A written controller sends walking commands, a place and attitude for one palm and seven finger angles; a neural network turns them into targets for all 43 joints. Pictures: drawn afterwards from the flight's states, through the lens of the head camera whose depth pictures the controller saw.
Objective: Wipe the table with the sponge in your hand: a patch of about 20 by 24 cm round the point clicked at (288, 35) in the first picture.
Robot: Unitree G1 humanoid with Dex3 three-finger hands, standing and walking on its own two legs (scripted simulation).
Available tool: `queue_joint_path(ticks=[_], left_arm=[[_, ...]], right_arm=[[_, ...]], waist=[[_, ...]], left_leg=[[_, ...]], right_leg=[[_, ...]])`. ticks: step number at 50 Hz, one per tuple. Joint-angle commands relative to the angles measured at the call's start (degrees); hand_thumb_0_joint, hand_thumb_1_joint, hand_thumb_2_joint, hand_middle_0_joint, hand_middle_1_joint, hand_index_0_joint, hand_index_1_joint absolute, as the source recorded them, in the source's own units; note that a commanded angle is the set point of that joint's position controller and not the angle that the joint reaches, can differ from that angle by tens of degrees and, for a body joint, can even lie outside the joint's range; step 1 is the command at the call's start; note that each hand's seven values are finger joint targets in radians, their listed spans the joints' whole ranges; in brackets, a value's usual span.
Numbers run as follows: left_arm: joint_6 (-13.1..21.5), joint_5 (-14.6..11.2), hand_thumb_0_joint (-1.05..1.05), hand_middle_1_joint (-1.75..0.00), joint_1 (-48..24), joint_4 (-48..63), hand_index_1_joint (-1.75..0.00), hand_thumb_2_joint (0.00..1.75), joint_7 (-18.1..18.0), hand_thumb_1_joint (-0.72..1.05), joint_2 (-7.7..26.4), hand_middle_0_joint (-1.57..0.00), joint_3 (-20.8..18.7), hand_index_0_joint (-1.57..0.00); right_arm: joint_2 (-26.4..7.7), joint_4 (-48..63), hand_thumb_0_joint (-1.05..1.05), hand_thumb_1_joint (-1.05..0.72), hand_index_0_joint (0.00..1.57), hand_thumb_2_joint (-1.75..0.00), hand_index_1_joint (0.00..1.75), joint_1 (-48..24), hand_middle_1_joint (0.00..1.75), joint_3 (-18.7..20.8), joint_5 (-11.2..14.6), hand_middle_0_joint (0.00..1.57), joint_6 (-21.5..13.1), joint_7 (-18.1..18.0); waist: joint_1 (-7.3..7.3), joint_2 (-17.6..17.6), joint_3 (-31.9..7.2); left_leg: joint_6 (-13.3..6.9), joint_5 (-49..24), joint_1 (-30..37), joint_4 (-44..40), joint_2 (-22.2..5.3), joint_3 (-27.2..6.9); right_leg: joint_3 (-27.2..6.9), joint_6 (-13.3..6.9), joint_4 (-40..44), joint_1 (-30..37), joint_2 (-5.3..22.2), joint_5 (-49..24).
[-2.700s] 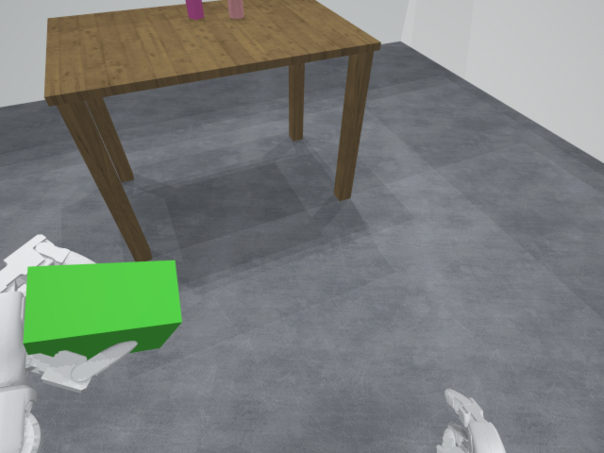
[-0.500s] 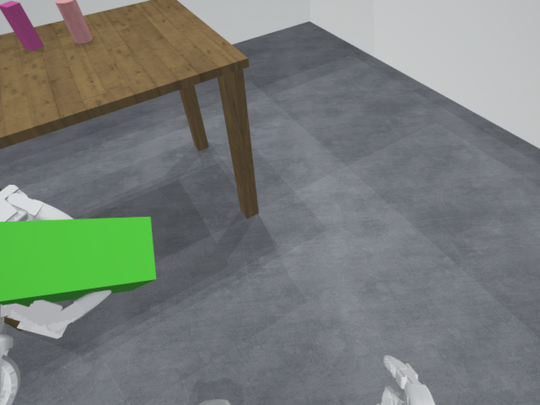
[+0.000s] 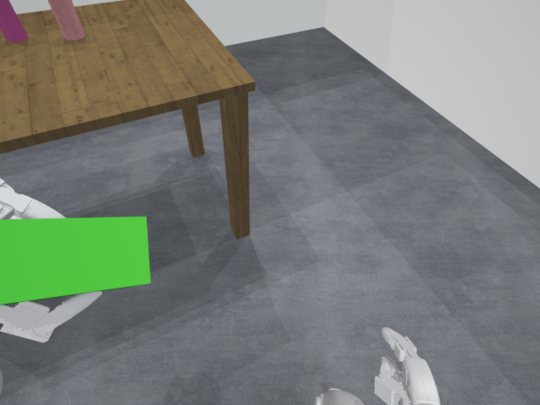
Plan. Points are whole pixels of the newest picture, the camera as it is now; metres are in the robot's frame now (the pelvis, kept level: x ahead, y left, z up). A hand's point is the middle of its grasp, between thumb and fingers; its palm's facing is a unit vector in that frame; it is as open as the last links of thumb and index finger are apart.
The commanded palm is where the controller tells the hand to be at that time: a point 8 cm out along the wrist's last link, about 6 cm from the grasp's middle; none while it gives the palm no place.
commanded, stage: walk to a spot facing it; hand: left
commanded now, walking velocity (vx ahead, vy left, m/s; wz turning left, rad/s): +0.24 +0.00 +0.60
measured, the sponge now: (92, 259) +0.23 +0.20 +0.17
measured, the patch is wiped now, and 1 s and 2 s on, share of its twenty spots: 0.00 0.00 0.00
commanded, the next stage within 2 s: turn to face it in 0.38 s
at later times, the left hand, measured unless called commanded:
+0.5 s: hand (48, 237) +0.25 +0.25 +0.18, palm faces +0.58 -0.69 -0.44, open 10.1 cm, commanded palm +0.17 +0.28 +0.18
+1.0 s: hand (126, 225) +0.27 +0.18 +0.18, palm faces +0.57 -0.71 -0.41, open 10.1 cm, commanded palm +0.20 +0.21 +0.18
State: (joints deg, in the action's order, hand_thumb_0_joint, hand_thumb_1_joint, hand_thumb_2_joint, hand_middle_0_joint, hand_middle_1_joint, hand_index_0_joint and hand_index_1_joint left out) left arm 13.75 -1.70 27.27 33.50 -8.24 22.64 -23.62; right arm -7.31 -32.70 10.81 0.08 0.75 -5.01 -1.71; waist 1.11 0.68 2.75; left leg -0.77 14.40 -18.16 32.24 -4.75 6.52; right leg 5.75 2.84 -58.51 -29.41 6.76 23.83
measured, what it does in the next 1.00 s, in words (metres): walks ahead: right foot, then left foot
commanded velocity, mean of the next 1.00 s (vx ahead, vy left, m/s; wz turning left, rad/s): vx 0.02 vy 0.00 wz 0.07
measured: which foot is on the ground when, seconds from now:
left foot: down 0.00-0.12, up 0.14-0.42, down 0.44-0.78, up 0.80-1.00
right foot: up 0.00-0.10, down 0.12-0.44, up 0.46-0.74, down 0.76-1.00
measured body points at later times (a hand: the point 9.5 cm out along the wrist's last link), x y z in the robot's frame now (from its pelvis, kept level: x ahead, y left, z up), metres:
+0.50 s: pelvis +0.09 -0.03 -0.02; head +0.13 -0.01 +0.43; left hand +0.21 +0.28 +0.21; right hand +0.34 -0.24 -0.08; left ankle +0.11 +0.09 -0.73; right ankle +0.09 -0.17 -0.70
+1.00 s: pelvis +0.11 -0.10 +0.01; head +0.12 -0.11 +0.46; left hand +0.24 +0.21 +0.20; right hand +0.34 -0.28 -0.08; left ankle +0.04 +0.03 -0.69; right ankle +0.17 -0.16 -0.73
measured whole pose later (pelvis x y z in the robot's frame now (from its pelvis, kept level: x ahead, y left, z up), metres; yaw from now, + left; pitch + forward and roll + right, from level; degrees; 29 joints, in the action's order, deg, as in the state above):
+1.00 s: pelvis +0.11 -0.10 +0.01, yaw +13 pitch +1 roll +2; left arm 10.7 -1.3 24.9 26.3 -8.1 19.5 -19.0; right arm -12.1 -33.8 9.2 -0.9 -0.4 -3.1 -2.9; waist 0.0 0.6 0.6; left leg 2.7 25.0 -19.8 47.6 -1.2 3.4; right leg 1.6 -4.0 -28.2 -18.1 -0.8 10.8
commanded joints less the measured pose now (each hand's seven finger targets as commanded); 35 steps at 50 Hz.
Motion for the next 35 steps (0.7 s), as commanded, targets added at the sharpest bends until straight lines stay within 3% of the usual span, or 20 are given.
queue_joint_path(ticks=[1,4,5,6,7,8,9,10,12,14,18,20,21,22,23,25,27,29,31,35], left_arm=[[2.87,-0.65,0.00,-1.60,-0.03,9.44,-1.60,1.30,-0.59,0.10,5.13,-1.20,-3.87,-1.20],[1.39,0.17,0.00,-1.60,-4.76,5.33,-1.60,1.30,-0.42,0.10,4.28,-1.20,-2.31,-1.20],[0.87,0.66,0.00,-1.60,-7.20,5.70,-1.60,1.30,-0.40,0.10,4.70,-1.20,-1.78,-1.20],[0.43,1.49,0.00,-1.60,-8.99,5.63,-1.60,1.30,-0.76,0.10,7.48,-1.20,-2.58,-1.20],[-0.44,1.01,0.00,-1.60,-9.16,4.54,-1.60,1.30,-1.51,0.10,11.14,-1.20,-5.14,-1.20],[-0.53,0.78,0.00,-1.60,-11.15,4.58,-1.60,1.30,-1.85,0.10,10.27,-1.20,-4.38,-1.20],[-0.04,0.76,0.00,-1.60,-9.86,5.05,-1.60,1.30,-1.46,0.10,10.46,-1.20,-4.37,-1.20],[0.43,0.66,0.00,-1.60,-12.33,8.17,-1.60,1.30,-1.08,0.10,10.66,-1.20,-4.35,-1.20],[0.94,1.02,0.00,-1.60,-7.56,7.52,-1.60,1.30,-1.27,0.10,9.77,-1.20,-4.74,-1.20],[0.96,0.68,0.00,-1.60,-6.47,10.78,-1.60,1.30,-1.80,0.10,9.68,-1.20,-5.20,-1.20],[0.46,-0.49,0.00,-1.60,1.20,14.23,-1.60,1.30,-3.45,0.10,9.54,-1.20,-7.37,-1.20],[-0.08,-1.29,0.00,-1.60,3.59,14.02,-1.60,1.30,-3.75,0.10,8.44,-1.20,-6.87,-1.20],[0.29,-1.65,0.00,-1.60,1.34,16.25,-1.60,1.30,-3.73,0.10,8.31,-1.20,-6.25,-1.20],[1.40,-2.35,0.00,-1.60,0.73,17.96,-1.60,1.30,-3.52,0.10,8.81,-1.20,-6.72,-1.20],[2.78,-2.02,0.00,-1.60,-1.09,18.15,-1.60,1.30,-3.03,0.10,10.35,-1.20,-7.59,-1.20],[2.80,-0.42,0.00,-1.60,0.62,14.81,-1.60,1.30,-1.70,0.10,11.52,-1.20,-8.47,-1.20],[2.35,-0.45,0.00,-1.60,0.72,17.25,-1.60,1.30,-1.36,0.10,8.81,-1.20,-5.76,-1.20],[1.77,-1.12,0.00,-1.60,1.27,18.08,-1.60,1.30,-1.38,0.10,7.33,-1.20,-4.20,-1.20],[1.31,-1.12,0.00,-1.60,-0.07,16.49,-1.60,1.30,-1.35,0.10,6.78,-1.20,-3.15,-1.20],[-0.18,-0.35,0.00,-1.60,-6.12,8.60,-1.60,1.30,-1.93,0.10,6.40,-1.20,-1.97,-1.20]], right_arm=[[-10.07,6.05,0.00,-0.90,0.20,-0.90,0.30,-2.03,0.30,3.37,0.24,0.20,-4.00,-1.73],[-9.85,5.40,0.00,-0.90,0.20,-0.90,0.30,-2.34,0.30,3.01,0.28,0.20,-3.72,-2.48],[-9.21,5.70,0.00,-0.90,0.20,-0.90,0.30,-2.37,0.30,2.66,0.39,0.20,-3.59,-2.65],[-7.51,5.86,0.00,-0.90,0.20,-0.90,0.30,-2.22,0.30,2.15,0.37,0.20,-3.33,-2.68],[-7.86,6.37,0.00,-0.90,0.20,-0.90,0.30,-4.77,0.30,1.81,-0.17,0.20,-3.39,-2.83],[-9.52,5.45,0.00,-0.90,0.20,-0.90,0.30,-4.72,0.30,2.35,-1.06,0.20,-3.79,-2.84],[-9.35,4.85,0.00,-0.90,0.20,-0.90,0.30,-5.09,0.30,2.22,-1.05,0.20,-3.30,-2.58],[-9.11,4.75,0.00,-0.90,0.20,-0.90,0.30,-6.14,0.30,2.19,-0.75,0.20,-2.26,-2.29],[-8.56,4.76,0.00,-0.90,0.20,-0.90,0.30,-6.90,0.30,1.72,-0.98,0.20,-1.28,-2.51],[-8.26,6.53,0.00,-0.90,0.20,-0.90,0.30,-6.52,0.30,2.27,-0.86,0.20,-0.56,-2.52],[-7.47,9.79,0.00,-0.90,0.20,-0.90,0.30,-5.23,0.30,2.68,-1.17,0.20,0.36,-2.24],[-8.27,10.25,0.00,-0.90,0.20,-0.90,0.30,-2.92,0.30,3.63,-0.78,0.20,0.91,-2.43],[-8.70,10.66,0.00,-0.90,0.20,-0.90,0.30,-2.02,0.30,3.81,-0.54,0.20,1.10,-2.46],[-10.70,10.93,0.00,-0.90,0.20,-0.90,0.30,-2.60,0.30,4.47,-0.55,0.20,0.56,-2.31],[-12.01,10.60,0.00,-0.90,0.20,-0.90,0.30,-1.70,0.30,4.68,-0.44,0.20,-0.59,-1.48],[-12.19,8.89,0.00,-0.90,0.20,-0.90,0.30,-1.71,0.30,5.47,0.33,0.20,-1.71,-0.41],[-11.88,7.82,0.00,-0.90,0.20,-0.90,0.30,-2.04,0.30,5.20,0.52,0.20,-1.99,0.48],[-11.02,7.58,0.00,-0.90,0.20,-0.90,0.30,-2.27,0.30,4.14,0.30,0.20,-2.68,0.72],[-10.65,7.35,0.00,-0.90,0.20,-0.90,0.30,-2.38,0.30,3.25,0.01,0.20,-3.64,0.17],[-10.19,6.33,0.00,-0.90,0.20,-0.90,0.30,-2.19,0.30,1.54,-0.18,0.20,-4.16,-1.55]], waist=[[-1.22,-14.67,-6.48],[-2.02,-11.15,-5.76],[-2.00,-6.54,-5.95],[-2.18,8.27,-5.99],[-3.71,19.49,-5.68],[-2.72,15.95,-5.06],[-2.26,13.93,-2.94],[-1.89,11.65,-3.69],[-1.60,8.76,-4.46],[-1.38,10.43,-6.52],[-2.99,9.24,-10.33],[-0.57,6.50,-13.24],[1.06,0.11,-15.33],[0.45,-14.65,-15.38],[-0.48,-21.00,-15.19],[-0.62,-14.53,-14.39],[-0.40,-14.29,-12.97],[-0.71,-16.49,-11.74],[-0.75,-17.57,-10.24],[-1.16,-12.72,-8.51]], left_leg=[[-8.59,-2.58,0.46,-13.59,-10.22,-10.18],[-5.82,5.87,-2.58,-5.10,-7.36,-8.16],[-4.20,9.56,-5.17,2.03,-4.50,-5.43],[-1.39,16.35,-15.21,17.47,0.80,-0.73],[0.57,22.79,-23.12,34.62,4.33,-1.93],[1.11,17.24,-22.15,41.42,1.60,-7.33],[2.21,14.62,-22.77,45.86,0.66,-7.39],[3.02,13.34,-20.91,46.33,-0.72,-7.78],[3.70,11.95,-16.74,38.95,-1.40,-5.10],[3.42,11.89,-10.64,26.60,-1.67,-2.24],[3.26,8.37,-4.92,7.73,1.81,5.05],[3.33,0.22,3.51,-3.21,4.41,5.97],[1.80,-7.92,11.79,-7.75,2.97,3.32],[-5.41,-33.58,19.66,-8.62,-10.23,-15.30],[-13.40,-55.24,21.01,-8.33,-20.82,-32.93],[-13.48,-48.10,21.01,-5.65,-19.66,-28.43],[-10.34,-36.53,15.71,-6.29,-14.05,-16.82],[-7.57,-29.59,8.08,-8.74,-11.10,-10.11],[-6.56,-21.83,4.10,-11.15,-11.02,-8.29],[-3.92,-4.69,0.57,-10.11,-10.67,-5.51]], right_leg=[[4.28,1.48,15.27,9.90,-2.53,-3.19],[6.53,1.73,26.76,18.97,-4.84,-5.80],[3.46,0.50,31.80,22.04,-2.39,-5.12],[-12.31,-3.80,39.72,27.21,9.36,-1.63],[-30.64,-10.63,44.61,28.30,22.61,-6.35],[-30.68,-11.83,45.17,24.30,23.16,-6.08],[-27.02,-12.04,43.98,23.00,22.05,-11.47],[-19.61,-12.05,42.41,21.74,21.13,-15.61],[-4.84,-9.25,38.24,22.73,16.85,-32.19],[1.00,-8.30,34.95,23.16,16.19,-42.50],[4.10,-7.91,29.08,26.09,15.30,-46.14],[6.13,-4.92,19.51,24.37,13.47,-44.65],[6.48,-2.43,9.08,18.56,10.83,-37.10],[6.06,1.60,-4.08,4.33,2.42,-5.37],[0.59,1.88,-12.59,-3.88,-2.40,18.69],[-5.66,1.38,-13.53,-8.73,-0.83,13.20],[-3.96,1.19,-8.10,-5.36,-1.19,5.34],[-1.31,1.13,-0.70,2.55,-2.54,0.12],[-0.09,0.96,6.00,7.42,-4.00,-0.79],[1.27,0.73,23.11,17.37,-6.31,-4.21]])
